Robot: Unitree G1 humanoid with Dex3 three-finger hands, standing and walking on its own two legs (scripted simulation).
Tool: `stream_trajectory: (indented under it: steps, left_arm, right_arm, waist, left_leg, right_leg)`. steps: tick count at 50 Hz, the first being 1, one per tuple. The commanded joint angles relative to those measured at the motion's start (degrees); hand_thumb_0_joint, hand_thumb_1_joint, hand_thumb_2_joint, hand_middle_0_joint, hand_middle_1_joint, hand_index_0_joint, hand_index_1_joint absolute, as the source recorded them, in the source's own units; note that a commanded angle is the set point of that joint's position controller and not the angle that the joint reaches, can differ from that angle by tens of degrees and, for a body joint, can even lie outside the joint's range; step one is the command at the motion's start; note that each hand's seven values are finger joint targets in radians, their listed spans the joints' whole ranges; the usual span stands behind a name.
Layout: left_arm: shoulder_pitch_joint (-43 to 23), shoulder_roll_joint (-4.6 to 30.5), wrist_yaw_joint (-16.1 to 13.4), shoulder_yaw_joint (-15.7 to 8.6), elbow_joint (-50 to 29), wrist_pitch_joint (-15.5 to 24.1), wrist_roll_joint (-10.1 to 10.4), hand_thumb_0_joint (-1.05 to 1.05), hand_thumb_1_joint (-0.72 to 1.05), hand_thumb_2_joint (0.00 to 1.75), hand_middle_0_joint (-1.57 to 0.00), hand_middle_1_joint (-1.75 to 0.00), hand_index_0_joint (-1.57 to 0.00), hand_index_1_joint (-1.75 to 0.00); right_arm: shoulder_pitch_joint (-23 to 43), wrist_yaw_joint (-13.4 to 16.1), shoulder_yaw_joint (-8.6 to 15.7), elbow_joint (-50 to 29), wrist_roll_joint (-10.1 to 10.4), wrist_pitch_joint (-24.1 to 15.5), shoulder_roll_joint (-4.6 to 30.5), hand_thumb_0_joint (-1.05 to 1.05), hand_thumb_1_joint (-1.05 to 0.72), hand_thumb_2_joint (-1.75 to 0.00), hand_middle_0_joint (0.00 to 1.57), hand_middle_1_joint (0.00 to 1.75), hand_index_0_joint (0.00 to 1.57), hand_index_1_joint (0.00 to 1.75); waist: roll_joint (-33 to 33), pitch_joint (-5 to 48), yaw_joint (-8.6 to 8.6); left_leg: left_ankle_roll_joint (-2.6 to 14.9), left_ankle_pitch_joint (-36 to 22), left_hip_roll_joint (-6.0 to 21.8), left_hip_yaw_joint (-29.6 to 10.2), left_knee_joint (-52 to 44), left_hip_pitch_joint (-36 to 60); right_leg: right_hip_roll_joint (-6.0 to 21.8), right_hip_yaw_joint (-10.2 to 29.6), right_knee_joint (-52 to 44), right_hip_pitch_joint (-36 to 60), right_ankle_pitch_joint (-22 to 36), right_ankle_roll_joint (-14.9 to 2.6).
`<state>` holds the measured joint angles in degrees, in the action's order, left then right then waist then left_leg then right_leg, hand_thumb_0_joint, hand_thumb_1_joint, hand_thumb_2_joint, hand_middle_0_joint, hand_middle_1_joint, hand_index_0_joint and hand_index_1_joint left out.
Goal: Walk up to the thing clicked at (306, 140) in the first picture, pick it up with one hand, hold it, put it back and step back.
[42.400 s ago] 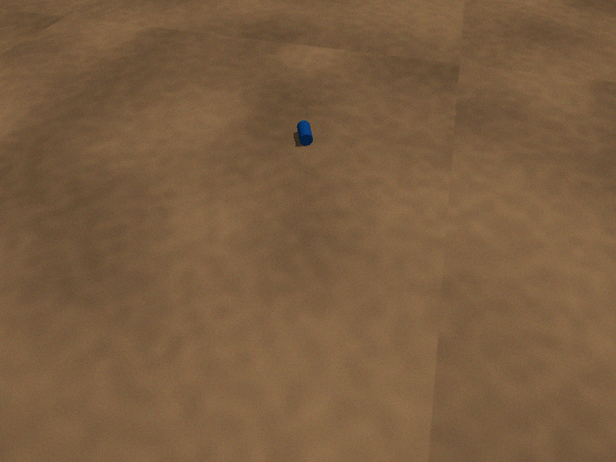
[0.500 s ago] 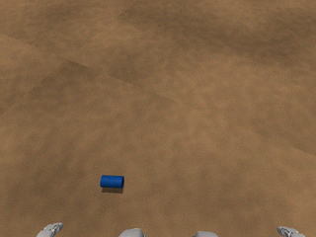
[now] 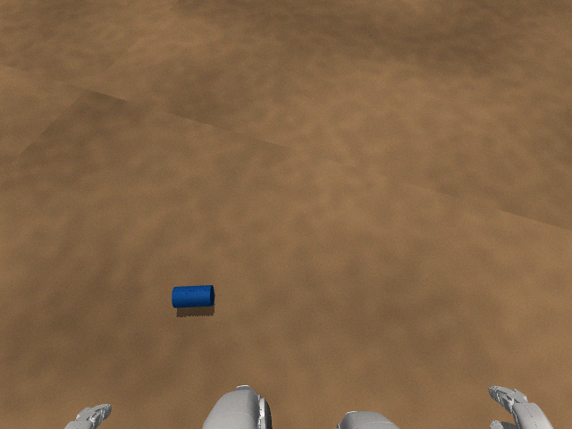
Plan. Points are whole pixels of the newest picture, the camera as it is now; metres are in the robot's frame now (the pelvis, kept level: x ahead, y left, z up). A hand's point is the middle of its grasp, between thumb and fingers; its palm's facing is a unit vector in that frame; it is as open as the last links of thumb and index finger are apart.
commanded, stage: step back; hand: left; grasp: from above
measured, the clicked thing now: (193, 296) +0.52 +0.35 -0.72
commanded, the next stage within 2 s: none
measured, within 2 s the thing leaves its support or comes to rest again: neither
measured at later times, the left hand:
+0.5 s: hand out of the picture -0.02 +0.27 -0.14, palm faces +0.07 -0.93 -0.36, open 7.4 cm
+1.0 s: hand out of the picture -0.20 +0.21 -0.12, palm faces +0.08 -0.90 -0.44, open 7.4 cm
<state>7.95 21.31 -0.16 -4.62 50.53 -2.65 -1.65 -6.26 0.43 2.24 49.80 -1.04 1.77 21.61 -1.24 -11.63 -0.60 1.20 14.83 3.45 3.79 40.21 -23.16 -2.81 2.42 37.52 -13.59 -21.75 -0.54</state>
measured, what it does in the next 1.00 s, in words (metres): walks backwards: left foot, then right foot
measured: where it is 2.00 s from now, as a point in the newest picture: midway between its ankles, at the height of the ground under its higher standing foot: outside the picture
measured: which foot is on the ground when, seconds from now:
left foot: down 0.00-0.00, up 0.02-0.30, down 0.32-0.74, up 0.76-1.00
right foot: down 0.00-0.34, up 0.36-0.70, down 0.72-1.00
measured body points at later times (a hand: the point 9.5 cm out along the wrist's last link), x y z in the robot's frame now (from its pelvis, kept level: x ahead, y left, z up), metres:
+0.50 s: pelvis -0.13 -0.01 +0.02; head -0.08 +0.03 +0.46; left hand -0.03 +0.32 -0.11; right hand -0.01 -0.31 -0.09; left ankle -0.10 +0.11 -0.72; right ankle -0.14 -0.15 -0.63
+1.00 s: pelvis -0.30 -0.06 +0.01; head -0.25 -0.08 +0.45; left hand -0.21 +0.26 -0.09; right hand -0.21 -0.38 -0.12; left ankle -0.34 +0.07 -0.67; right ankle -0.24 -0.17 -0.72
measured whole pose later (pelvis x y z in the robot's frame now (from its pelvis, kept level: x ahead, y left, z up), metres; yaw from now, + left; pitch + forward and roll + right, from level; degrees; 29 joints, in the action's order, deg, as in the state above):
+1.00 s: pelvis -0.30 -0.06 +0.01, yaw +5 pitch -2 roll +1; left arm 8.1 20.6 -1.0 -4.4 44.9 -2.6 -2.5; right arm -13.2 1.3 2.8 51.0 -1.0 3.0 23.7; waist -1.1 -9.0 0.3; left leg -1.5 30.1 -4.4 -5.2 56.1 -21.2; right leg 2.4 -1.6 37.0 -19.9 -15.0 -1.0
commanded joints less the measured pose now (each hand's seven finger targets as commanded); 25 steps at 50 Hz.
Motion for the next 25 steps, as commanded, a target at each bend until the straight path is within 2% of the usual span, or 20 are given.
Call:
stream_trajectory:
  steps: [1,2,3,4,6,8,10,11,12,13,14,15,16,17,18,19,20,21,23,25]
  left_arm:
    - [1.0,20.3,-0.5,-5.0,-6.7,2.0,-0.7,0.00,0.90,0.90,-0.20,-0.30,-0.20,-0.30]
    - [-0.8,17.1,-0.7,-4.4,-7.7,2.2,-0.2,0.00,0.90,0.90,-0.20,-0.30,-0.20,-0.30]
    - [-3.0,14.4,-1.2,-3.6,-8.5,2.3,0.3,0.00,0.90,0.90,-0.20,-0.30,-0.20,-0.30]
    - [-3.9,13.7,-1.4,-3.4,-8.7,2.2,0.1,0.00,0.90,0.90,-0.20,-0.30,-0.20,-0.30]
    - [-3.7,12.9,-1.5,-3.4,-9.7,2.0,-0.1,0.00,0.90,0.90,-0.20,-0.30,-0.20,-0.30]
    - [-1.3,12.2,-1.6,-3.1,-10.0,1.5,-0.3,0.00,0.90,0.90,-0.20,-0.30,-0.20,-0.30]
    - [0.1,12.9,-1.8,-3.3,-10.5,1.4,-0.4,0.00,0.90,0.90,-0.20,-0.30,-0.20,-0.30]
    - [1.5,12.6,-1.7,-3.2,-10.4,1.2,-0.3,0.00,0.90,0.90,-0.20,-0.30,-0.20,-0.30]
    - [1.3,12.9,-1.5,-3.1,-10.5,1.0,-0.1,0.00,0.90,0.90,-0.20,-0.30,-0.20,-0.30]
    - [0.5,13.1,-1.4,-3.0,-10.8,0.7,0.3,0.00,0.90,0.90,-0.20,-0.30,-0.20,-0.30]
    - [-0.7,13.7,-1.1,-2.8,-11.2,0.4,0.6,0.00,0.90,0.90,-0.20,-0.30,-0.20,-0.30]
    - [-0.6,12.2,-0.9,-2.3,-11.7,0.1,0.8,0.00,0.90,0.90,-0.20,-0.30,-0.20,-0.30]
    - [1.7,10.1,-0.7,-1.8,-12.0,-0.1,0.8,0.00,0.90,0.90,-0.20,-0.30,-0.20,-0.30]
    - [-3.4,11.5,-1.3,-2.7,-12.5,0.1,1.1,0.00,0.90,0.90,-0.20,-0.30,-0.20,-0.30]
    - [-5.3,12.5,-2.0,-3.4,-12.0,0.0,0.1,0.00,0.90,0.90,-0.20,-0.30,-0.20,-0.30]
    - [-4.2,12.1,-2.0,-3.2,-10.9,-0.3,0.4,0.00,0.90,0.90,-0.20,-0.30,-0.20,-0.30]
    - [-1.3,11.0,-1.8,-3.1,-9.7,-0.2,1.4,0.00,0.90,0.90,-0.20,-0.30,-0.20,-0.30]
    - [0.8,11.3,-1.7,-3.3,-9.0,-0.2,1.4,0.00,0.90,0.90,-0.20,-0.30,-0.20,-0.30]
    - [3.0,11.5,-1.4,-3.7,-7.9,0.0,1.0,0.00,0.90,0.90,-0.20,-0.30,-0.20,-0.30]
    - [3.0,10.9,-1.3,-3.5,-8.3,0.0,0.7,0.00,0.90,0.90,-0.20,-0.30,-0.20,-0.30]
  right_arm:
    - [2.3,1.6,3.8,-4.8,0.7,-0.2,11.2,0.00,-0.90,-0.90,0.20,0.30,0.20,0.30]
    - [0.2,1.5,3.9,-3.5,0.7,0.0,12.0,0.00,-0.90,-0.90,0.20,0.30,0.20,0.30]
    - [-2.2,1.3,3.7,-2.7,1.4,-0.1,11.8,0.00,-0.90,-0.90,0.20,0.30,0.20,0.30]
    - [-3.0,1.4,3.3,-2.2,1.8,-0.4,11.5,0.00,-0.90,-0.90,0.20,0.30,0.20,0.30]
    - [-4.9,1.7,2.8,-2.0,1.6,-0.9,11.6,0.00,-0.90,-0.90,0.20,0.30,0.20,0.30]
    - [-4.6,1.8,2.7,-2.6,1.4,-0.9,11.3,0.00,-0.90,-0.90,0.20,0.30,0.20,0.30]
    - [-4.4,1.8,2.6,-3.6,1.0,-1.0,11.0,0.00,-0.90,-0.90,0.20,0.30,0.20,0.30]
    - [-4.0,1.6,2.5,-3.7,0.8,-1.3,10.4,0.00,-0.90,-0.90,0.20,0.30,0.20,0.30]
    - [-4.8,1.5,2.7,-3.4,0.6,-1.5,10.0,0.00,-0.90,-0.90,0.20,0.30,0.20,0.30]
    - [-6.4,1.4,2.9,-2.8,0.3,-1.7,9.7,0.00,-0.90,-0.90,0.20,0.30,0.20,0.30]
    - [-8.4,1.2,3.4,-1.9,0.0,-1.9,10.1,0.00,-0.90,-0.90,0.20,0.30,0.20,0.30]
    - [-8.2,1.2,3.8,-2.1,-0.5,-2.2,10.9,0.00,-0.90,-0.90,0.20,0.30,0.20,0.30]
    - [-7.1,1.1,4.8,-3.1,-1.5,-2.5,15.5,0.00,-0.90,-0.90,0.20,0.30,0.20,0.30]
    - [-4.7,0.5,5.9,-4.1,-0.9,-2.1,21.4,0.00,-0.90,-0.90,0.20,0.30,0.20,0.30]
    - [-4.5,0.7,6.1,-4.1,-1.2,-2.3,20.9,0.00,-0.90,-0.90,0.20,0.30,0.20,0.30]
    - [-2.7,1.0,5.2,-4.2,-0.8,-2.6,17.7,0.00,-0.90,-0.90,0.20,0.30,0.20,0.30]
    - [0.0,1.2,4.0,-4.5,-0.9,-2.5,15.3,0.00,-0.90,-0.90,0.20,0.30,0.20,0.30]
    - [0.4,1.5,4.1,-4.9,-0.8,-2.6,14.6,0.00,-0.90,-0.90,0.20,0.30,0.20,0.30]
    - [-0.1,1.5,4.1,-5.2,-0.6,-2.5,13.7,0.00,-0.90,-0.90,0.20,0.30,0.20,0.30]
    - [-2.0,1.6,4.2,-5.7,-0.7,-2.4,12.9,0.00,-0.90,-0.90,0.20,0.30,0.20,0.30]
  waist:
    - [16.5,10.4,3.01]
    - [11.0,9.3,1.73]
    - [7.1,9.6,0.28]
    - [7.8,9.9,-0.48]
    - [9.1,11.5,0.30]
    - [9.8,12.1,1.87]
    - [12.0,13.5,2.40]
    - [11.5,14.1,3.04]
    - [11.8,15.0,2.59]
    - [11.3,15.7,1.39]
    - [9.6,15.7,-0.05]
    - [7.6,15.4,0.03]
    - [-3.1,16.5,1.16]
    - [-14.3,13.9,-1.83]
    - [-10.5,11.9,-3.06]
    - [-3.9,11.5,-1.06]
    - [-3.3,11.5,1.51]
    - [-4.7,11.3,2.23]
    - [-6.4,11.8,2.08]
    - [-6.0,12.9,0.51]
  left_leg:
    - [-1.40,22.0,-8.1,-8.2,20.8,-2.0]
    - [-1.35,20.1,-8.5,-12.7,26.8,-1.1]
    - [-1.25,17.0,-9.5,-13.6,27.5,-1.7]
    - [-1.42,15.6,-10.4,-12.7,27.7,-2.9]
    - [-2.24,14.2,-10.1,-11.0,26.2,-2.8]
    - [-2.72,15.2,-9.3,-9.4,20.2,-4.2]
    - [-2.33,16.2,-6.4,-8.4,10.4,-3.2]
    - [-2.08,15.4,-6.0,-6.8,4.5,-1.8]
    - [-1.74,13.5,-5.8,-5.6,-0.6,-0.1]
    - [-1.14,8.3,-5.6,-4.4,-8.1,3.4]
    - [-0.84,-1.1,-5.7,-3.1,-15.2,9.0]
    - [0.11,-7.0,-3.1,-6.6,-18.4,13.0]
    - [3.82,-14.5,8.1,-21.4,-19.5,18.9]
    - [12.91,-23.3,18.2,-32.1,-21.3,10.5]
    - [16.25,-23.1,20.5,-35.0,-21.2,6.7]
    - [13.98,-27.4,16.4,-26.4,-18.4,8.4]
    - [11.28,-29.7,12.4,-20.8,-16.9,10.5]
    - [10.40,-29.7,11.3,-18.3,-16.0,11.9]
    - [11.42,-28.9,10.8,-17.0,-15.5,13.3]
    - [12.32,-29.2,10.7,-16.5,-14.2,18.2]
  right_leg:
    - [25.2,29.4,-19.0,-5.2,20.0,-18.40]
    - [23.4,26.0,-18.2,-6.9,23.4,-17.35]
    - [19.1,18.6,-15.3,-3.9,30.1,-15.27]
    - [16.8,14.3,-13.3,-1.6,34.3,-13.52]
    - [14.6,10.7,-10.8,1.8,36.3,-12.47]
    - [14.4,10.0,-9.8,6.6,36.3,-12.73]
    - [16.6,11.8,-8.2,10.6,38.0,-12.93]
    - [15.9,11.2,-7.0,11.5,38.5,-12.18]
    - [15.5,10.8,-5.6,12.2,38.2,-11.49]
    - [14.7,10.0,-3.6,11.1,36.8,-10.55]
    - [14.0,8.8,-2.0,7.0,33.5,-8.67]
    - [12.2,8.4,-0.8,2.3,26.8,-6.23]
    - [6.3,5.1,5.7,-7.9,12.8,-2.79]
    - [-2.1,0.5,16.8,-10.6,-13.0,-0.40]
    - [-2.1,7.6,26.6,-10.7,-16.1,-0.24]
    - [-2.9,10.6,31.0,-12.5,-13.3,-0.82]
    - [-3.7,10.5,33.5,-14.4,-10.8,-1.02]
    - [-3.4,9.7,34.8,-15.5,-8.3,-0.88]
    - [-3.3,8.5,36.1,-14.9,-7.2,0.69]
    - [-2.8,7.9,32.2,-16.5,-7.2,2.26]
